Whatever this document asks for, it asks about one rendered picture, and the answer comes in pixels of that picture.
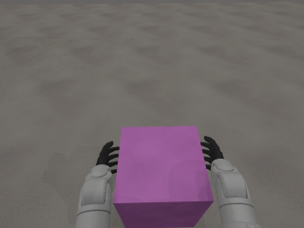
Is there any right robot forearm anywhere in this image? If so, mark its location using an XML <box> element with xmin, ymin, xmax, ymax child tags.
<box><xmin>210</xmin><ymin>159</ymin><xmax>262</xmax><ymax>228</ymax></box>

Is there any robot left hand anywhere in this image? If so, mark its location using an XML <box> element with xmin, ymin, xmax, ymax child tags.
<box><xmin>96</xmin><ymin>141</ymin><xmax>120</xmax><ymax>174</ymax></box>

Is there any robot right hand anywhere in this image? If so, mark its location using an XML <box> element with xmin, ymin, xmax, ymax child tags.
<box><xmin>200</xmin><ymin>136</ymin><xmax>224</xmax><ymax>170</ymax></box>

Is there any carton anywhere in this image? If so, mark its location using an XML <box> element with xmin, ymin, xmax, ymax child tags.
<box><xmin>113</xmin><ymin>125</ymin><xmax>214</xmax><ymax>228</ymax></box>

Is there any left robot forearm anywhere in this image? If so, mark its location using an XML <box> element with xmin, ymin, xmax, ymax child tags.
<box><xmin>75</xmin><ymin>164</ymin><xmax>113</xmax><ymax>228</ymax></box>

